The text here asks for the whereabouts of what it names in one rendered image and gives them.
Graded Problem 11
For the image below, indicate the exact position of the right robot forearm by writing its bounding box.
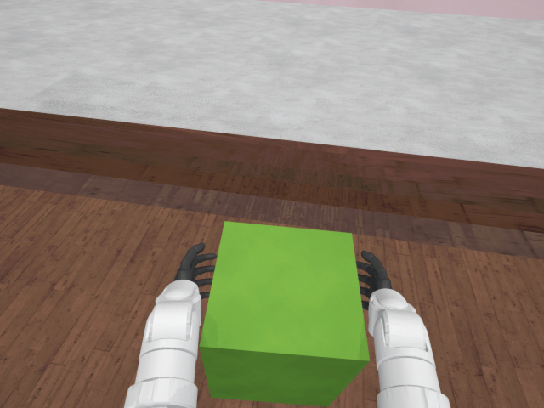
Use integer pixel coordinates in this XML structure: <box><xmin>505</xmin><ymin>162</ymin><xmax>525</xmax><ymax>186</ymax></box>
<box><xmin>368</xmin><ymin>289</ymin><xmax>451</xmax><ymax>408</ymax></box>

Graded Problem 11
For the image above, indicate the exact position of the left robot forearm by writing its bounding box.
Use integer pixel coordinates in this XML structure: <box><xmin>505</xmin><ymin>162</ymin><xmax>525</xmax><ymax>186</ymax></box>
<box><xmin>124</xmin><ymin>280</ymin><xmax>201</xmax><ymax>408</ymax></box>

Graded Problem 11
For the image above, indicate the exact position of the robot right hand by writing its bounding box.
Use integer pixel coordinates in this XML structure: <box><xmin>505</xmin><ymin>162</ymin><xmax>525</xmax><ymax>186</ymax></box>
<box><xmin>356</xmin><ymin>251</ymin><xmax>393</xmax><ymax>310</ymax></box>

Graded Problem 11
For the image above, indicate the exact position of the carton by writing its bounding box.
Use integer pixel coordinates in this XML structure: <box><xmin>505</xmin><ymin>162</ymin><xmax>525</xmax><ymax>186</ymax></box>
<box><xmin>199</xmin><ymin>221</ymin><xmax>370</xmax><ymax>407</ymax></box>

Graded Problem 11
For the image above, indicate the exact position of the robot left hand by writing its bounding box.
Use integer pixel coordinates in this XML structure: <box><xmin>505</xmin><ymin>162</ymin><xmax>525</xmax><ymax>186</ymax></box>
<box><xmin>174</xmin><ymin>243</ymin><xmax>217</xmax><ymax>299</ymax></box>

